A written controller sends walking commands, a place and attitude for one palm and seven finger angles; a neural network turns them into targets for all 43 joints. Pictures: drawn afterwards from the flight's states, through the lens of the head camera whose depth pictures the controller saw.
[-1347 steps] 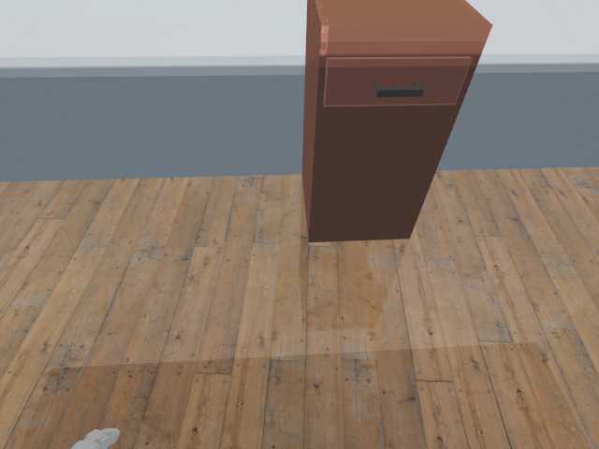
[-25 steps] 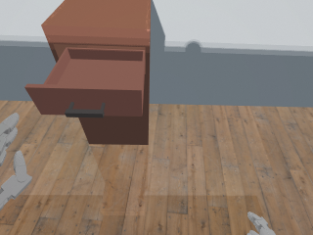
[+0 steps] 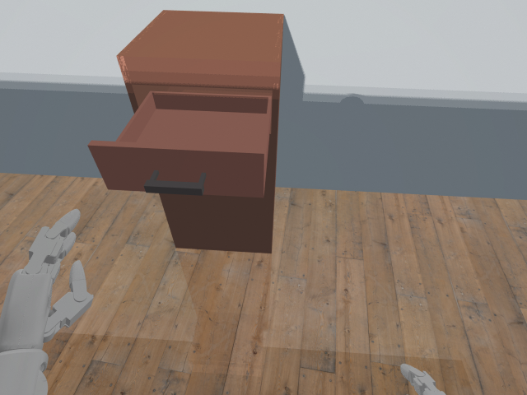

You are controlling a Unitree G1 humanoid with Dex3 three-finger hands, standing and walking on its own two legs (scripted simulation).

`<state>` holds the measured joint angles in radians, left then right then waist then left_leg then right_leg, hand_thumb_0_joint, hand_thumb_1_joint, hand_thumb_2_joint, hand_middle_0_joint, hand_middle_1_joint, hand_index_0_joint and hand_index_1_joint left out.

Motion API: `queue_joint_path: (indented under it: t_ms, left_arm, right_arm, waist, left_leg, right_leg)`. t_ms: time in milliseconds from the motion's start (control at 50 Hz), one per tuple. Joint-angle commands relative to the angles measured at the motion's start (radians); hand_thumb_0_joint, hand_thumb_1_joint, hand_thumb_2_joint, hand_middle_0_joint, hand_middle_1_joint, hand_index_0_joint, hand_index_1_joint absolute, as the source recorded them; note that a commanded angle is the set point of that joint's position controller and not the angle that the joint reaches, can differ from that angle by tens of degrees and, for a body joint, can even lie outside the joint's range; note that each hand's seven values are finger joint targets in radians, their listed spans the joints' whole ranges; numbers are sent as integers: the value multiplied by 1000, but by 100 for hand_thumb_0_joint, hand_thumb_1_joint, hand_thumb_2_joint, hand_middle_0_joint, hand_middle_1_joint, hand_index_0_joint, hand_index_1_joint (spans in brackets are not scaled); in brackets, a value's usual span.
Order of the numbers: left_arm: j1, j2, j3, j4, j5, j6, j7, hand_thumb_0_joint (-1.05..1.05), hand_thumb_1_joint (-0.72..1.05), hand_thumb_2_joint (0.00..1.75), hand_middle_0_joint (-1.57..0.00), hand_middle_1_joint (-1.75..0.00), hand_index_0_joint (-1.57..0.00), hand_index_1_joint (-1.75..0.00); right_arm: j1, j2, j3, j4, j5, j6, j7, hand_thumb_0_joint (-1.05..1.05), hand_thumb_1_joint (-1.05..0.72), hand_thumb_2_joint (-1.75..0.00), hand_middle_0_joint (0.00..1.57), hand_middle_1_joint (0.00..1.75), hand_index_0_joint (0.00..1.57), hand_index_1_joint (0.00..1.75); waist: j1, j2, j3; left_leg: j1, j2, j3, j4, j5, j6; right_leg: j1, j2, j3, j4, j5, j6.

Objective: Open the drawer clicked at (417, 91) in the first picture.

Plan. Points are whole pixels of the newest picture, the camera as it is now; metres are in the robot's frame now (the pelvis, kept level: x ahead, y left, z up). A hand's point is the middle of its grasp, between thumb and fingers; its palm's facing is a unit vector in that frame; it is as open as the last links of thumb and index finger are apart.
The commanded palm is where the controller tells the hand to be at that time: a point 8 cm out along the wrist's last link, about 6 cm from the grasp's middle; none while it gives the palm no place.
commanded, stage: let the arm hang, fingers relaxed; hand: left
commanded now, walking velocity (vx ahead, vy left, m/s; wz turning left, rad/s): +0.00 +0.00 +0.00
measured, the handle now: (176, 181) +0.57 +0.24 -0.02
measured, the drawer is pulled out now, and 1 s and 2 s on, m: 0.30 0.30 0.30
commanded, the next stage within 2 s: look to check the result in 1.04 s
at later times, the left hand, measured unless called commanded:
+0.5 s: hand out of the picture -0.01 +0.20 -0.15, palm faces +0.01 -0.96 -0.29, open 7.3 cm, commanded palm none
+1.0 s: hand out of the picture +0.09 +0.21 -0.13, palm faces -0.01 -0.95 -0.32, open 7.4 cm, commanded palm none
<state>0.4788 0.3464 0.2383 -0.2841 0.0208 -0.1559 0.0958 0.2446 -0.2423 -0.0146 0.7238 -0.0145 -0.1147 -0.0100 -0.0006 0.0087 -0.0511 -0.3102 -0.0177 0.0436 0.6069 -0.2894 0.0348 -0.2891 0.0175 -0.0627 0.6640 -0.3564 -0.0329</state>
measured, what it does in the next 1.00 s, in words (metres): stands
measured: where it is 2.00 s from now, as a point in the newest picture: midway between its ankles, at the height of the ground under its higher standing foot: outside the picture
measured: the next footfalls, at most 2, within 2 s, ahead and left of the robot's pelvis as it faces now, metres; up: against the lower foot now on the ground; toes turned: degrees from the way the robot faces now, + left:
none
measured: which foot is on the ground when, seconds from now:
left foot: down 0.00-1.00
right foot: down 0.00-1.00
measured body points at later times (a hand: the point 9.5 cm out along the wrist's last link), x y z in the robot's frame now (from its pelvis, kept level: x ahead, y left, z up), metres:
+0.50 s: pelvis -0.01 -0.02 +0.02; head +0.03 -0.03 +0.46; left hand -0.01 +0.25 -0.13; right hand -0.01 -0.28 -0.14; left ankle +0.01 +0.10 -0.73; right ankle +0.01 -0.12 -0.73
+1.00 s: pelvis +0.00 -0.02 +0.02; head +0.01 -0.03 +0.47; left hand +0.09 +0.26 -0.11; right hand +0.06 -0.30 -0.13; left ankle +0.02 +0.10 -0.73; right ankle +0.01 -0.12 -0.73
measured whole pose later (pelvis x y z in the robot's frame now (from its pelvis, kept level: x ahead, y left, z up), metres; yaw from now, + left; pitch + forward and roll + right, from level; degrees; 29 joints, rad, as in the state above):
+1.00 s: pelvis +0.00 -0.02 +0.02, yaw +0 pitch -2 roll +0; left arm 0.09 0.29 0.02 1.11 0.01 -0.01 0.01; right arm 0.13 -0.30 -0.02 1.11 -0.02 -0.01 -0.01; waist -0.02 0.02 0.06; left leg -0.14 0.00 0.02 0.33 -0.16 0.00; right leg -0.13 0.04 0.01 0.34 -0.17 -0.04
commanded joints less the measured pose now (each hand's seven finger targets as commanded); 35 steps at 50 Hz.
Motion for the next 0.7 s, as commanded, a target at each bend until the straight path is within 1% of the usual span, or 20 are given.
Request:
queue_joint_path:
  t_ms: [0, 20, 40, 60, 100, 120, 140, 160, 180, 200, 220, 240, 260, 300, 360, 520, 560, 600, 620, 680]
  left_arm:
    - [-125, -37, -150, 460, 10, 173, -70, 0, 90, 90, -20, -30, -20, -30]
    - [-140, -29, -154, 532, 5, 170, -74, 0, 90, 90, -20, -30, -20, -30]
    - [-170, -18, -161, 607, 4, 171, -79, 0, 90, 90, -20, -30, -20, -30]
    - [-186, -15, -164, 679, 2, 174, -83, 0, 90, 90, -20, -30, -20, -30]
    - [-173, 18, -166, 824, 1, 178, -88, 0, 90, 90, -20, -30, -20, -30]
    - [-138, 38, -165, 900, 4, 174, -89, 0, 90, 90, -20, -30, -20, -30]
    - [-138, 87, -165, 949, 10, 163, -85, 0, 90, 90, -20, -30, -20, -30]
    - [-174, 115, -172, 988, 7, 156, -88, 0, 90, 90, -20, -30, -20, -30]
    - [-241, 133, -180, 1015, 4, 154, -92, 0, 90, 90, -20, -30, -20, -30]
    - [-278, 117, -181, 1045, 1, 149, -89, 0, 90, 90, -20, -30, -20, -30]
    - [-292, 99, -184, 1089, -3, 142, -88, 0, 90, 90, -20, -30, -20, -30]
    - [-290, 74, -172, 1119, -1, 139, -83, 0, 90, 90, -20, -30, -20, -30]
    - [-288, 67, -176, 1153, -4, 134, -82, 0, 90, 90, -20, -30, -20, -30]
    - [-276, 58, -181, 1212, -11, 132, -79, 0, 90, 90, -20, -30, -20, -30]
    - [-265, 45, -187, 1284, -14, 136, -75, 0, 90, 90, -20, -30, -20, -30]
    - [-295, 70, -192, 1366, -12, 142, -72, 0, 90, 90, -20, -30, -20, -30]
    - [-306, 74, -192, 1373, -11, 144, -72, 0, 90, 90, -20, -30, -20, -30]
    - [-319, 86, -190, 1373, -10, 143, -73, 0, 90, 90, -20, -30, -20, -30]
    - [-327, 94, -189, 1372, -9, 142, -74, 0, 90, 90, -20, -30, -20, -30]
    - [-348, 104, -187, 1367, -7, 137, -74, 0, 90, 90, -20, -30, -20, -30]
  right_arm:
    - [58, -180, -43, -46, -28, 45, -4, 0, -90, -90, 20, 30, 20, 30]
    - [24, -170, -35, -53, -34, 54, -8, 0, -90, -90, 20, 30, 20, 30]
    - [-11, -171, -32, -55, -35, 60, -9, 0, -90, -90, 20, 30, 20, 30]
    - [-32, -167, -29, -38, -33, 69, -10, 0, -90, -90, 20, 30, 20, 30]
    - [-88, -172, -23, -4, -25, 87, -6, 0, -90, -90, 20, 30, 20, 30]
    - [-108, -168, -21, 16, -16, 93, -5, 0, -90, -90, 20, 30, 20, 30]
    - [-93, -134, -19, 29, -3, 99, -1, 0, -90, -90, 20, 30, 20, 30]
    - [-66, -109, -12, 42, 2, 103, 3, 0, -90, -90, 20, 30, 20, 30]
    - [-12, -106, -14, 83, 2, 110, 6, 0, -90, -90, 20, 30, 20, 30]
    - [-13, -99, -16, 120, -3, 117, 1, 0, -90, -90, 20, 30, 20, 30]
    - [-8, -106, -16, 149, -3, 115, -3, 0, -90, -90, 20, 30, 20, 30]
    - [10, -95, -22, 168, -6, 116, -7, 0, -90, -90, 20, 30, 20, 30]
    - [18, -99, -21, 194, -4, 112, -9, 0, -90, -90, 20, 30, 20, 30]
    - [20, -102, -20, 237, -2, 106, -15, 0, -90, -90, 20, 30, 20, 30]
    - [26, -113, -21, 280, 2, 102, -23, 0, -90, -90, 20, 30, 20, 30]
    - [0, -149, -25, 342, -1, 108, -22, 0, -90, -90, 20, 30, 20, 30]
    - [-9, -148, -23, 349, -2, 110, -20, 0, -90, -90, 20, 30, 20, 30]
    - [-21, -159, -24, 352, -4, 109, -17, 0, -90, -90, 20, 30, 20, 30]
    - [-26, -165, -25, 350, -3, 109, -15, 0, -90, -90, 20, 30, 20, 30]
    - [-42, -173, -27, 351, -5, 106, -13, 0, -90, -90, 20, 30, 20, 30]
  waist:
    - [-61, -16, 5]
    - [-35, -52, 3]
    - [-18, -50, 7]
    - [-7, -9, 11]
    - [34, 83, 27]
    - [59, 75, 14]
    - [48, -44, 24]
    - [9, -71, 59]
    - [-32, -20, 54]
    - [-31, -77, 72]
    - [-31, -69, 88]
    - [-37, -70, 69]
    - [-35, -19, 43]
    - [-27, 67, 8]
    - [-15, 38, 18]
    - [-8, 0, 85]
    - [-9, 13, 104]
    - [-7, 11, 108]
    - [-9, -16, 108]
    - [-11, -13, 92]
  left_leg:
    - [133, 350, -434, -189, 699, 216]
    - [113, 338, -399, -184, 658, 222]
    - [114, 314, -350, -194, 643, 209]
    - [73, 292, -307, -210, 570, 194]
    - [-56, 232, -212, -223, 347, 128]
    - [-110, 177, -165, -178, 186, 75]
    - [-127, 74, -112, -112, 16, 12]
    - [-74, 16, -48, -57, -111, -24]
    - [53, 15, -35, -33, -127, -27]
    - [90, 14, -48, -16, -59, -22]
    - [95, 24, -60, -31, 4, -20]
    - [117, 39, -70, -66, 48, -20]
    - [135, 50, -81, -100, 100, -18]
    - [163, 84, -98, -158, 163, -16]
    - [149, 120, -118, -214, 203, -6]
    - [140, 127, -130, -296, 111, -4]
    - [141, 127, -130, -306, 89, -4]
    - [134, 126, -133, -317, 74, -5]
    - [135, 124, -133, -320, 69, -5]
    - [151, 123, -132, -318, 100, -6]
  right_leg:
    - [-279, -18, 140, 438, -229, 45]
    - [-250, -36, 153, 422, -220, 48]
    - [-228, -42, 140, 373, -193, 49]
    - [-157, -47, 127, 301, -176, 49]
    - [57, -43, 92, 58, -73, 40]
    - [171, -43, 116, -103, 59, 32]
    - [172, -105, 266, -256, 62, -3]
    - [62, -237, 401, -366, 23, -69]
    - [-65, -271, 410, -412, -140, -109]
    - [-97, -218, 397, -428, -145, -105]
    - [-73, -201, 373, -419, -33, -103]
    - [-34, -183, 323, -395, 75, -93]
    - [7, -170, 302, -370, 168, -81]
    - [64, -135, 251, -338, 234, -58]
    - [128, -110, 193, -323, 297, -41]
    - [121, -105, 183, -383, 149, -31]
    - [103, -105, 183, -393, 110, -29]
    - [105, -105, 188, -398, 95, -27]
    - [104, -107, 188, -403, 83, -26]
    - [108, -110, 193, -404, 106, -24]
